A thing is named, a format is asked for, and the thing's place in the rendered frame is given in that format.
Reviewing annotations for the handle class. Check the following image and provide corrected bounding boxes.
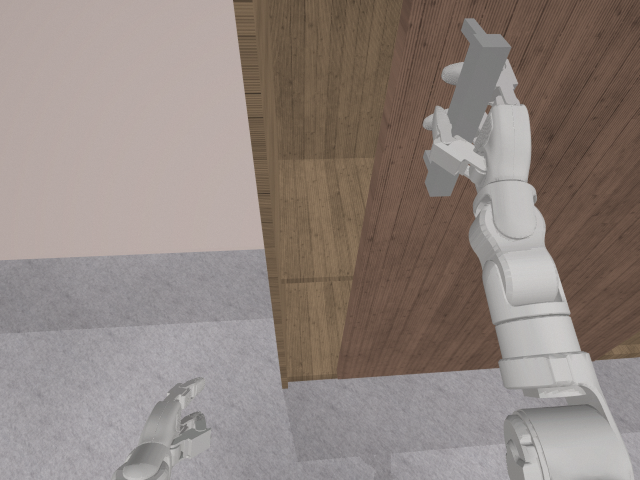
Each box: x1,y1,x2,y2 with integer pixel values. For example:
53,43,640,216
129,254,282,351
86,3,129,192
423,18,511,197

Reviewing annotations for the robot left forearm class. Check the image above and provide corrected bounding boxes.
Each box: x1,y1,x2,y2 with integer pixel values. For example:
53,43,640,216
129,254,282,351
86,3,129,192
111,443,172,480

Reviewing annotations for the right robot hand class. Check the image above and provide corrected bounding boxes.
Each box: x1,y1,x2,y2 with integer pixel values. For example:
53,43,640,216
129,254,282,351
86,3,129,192
423,59,531,194

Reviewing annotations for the left robot hand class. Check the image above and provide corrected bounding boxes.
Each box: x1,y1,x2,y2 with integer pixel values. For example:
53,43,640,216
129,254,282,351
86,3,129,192
138,377,211,468

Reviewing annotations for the right robot upper arm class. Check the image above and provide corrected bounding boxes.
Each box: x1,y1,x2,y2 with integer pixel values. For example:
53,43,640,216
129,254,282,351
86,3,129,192
504,404,631,480

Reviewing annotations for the robot right forearm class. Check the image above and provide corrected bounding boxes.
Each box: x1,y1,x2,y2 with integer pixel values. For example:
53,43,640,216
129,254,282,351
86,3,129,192
469,180,634,480

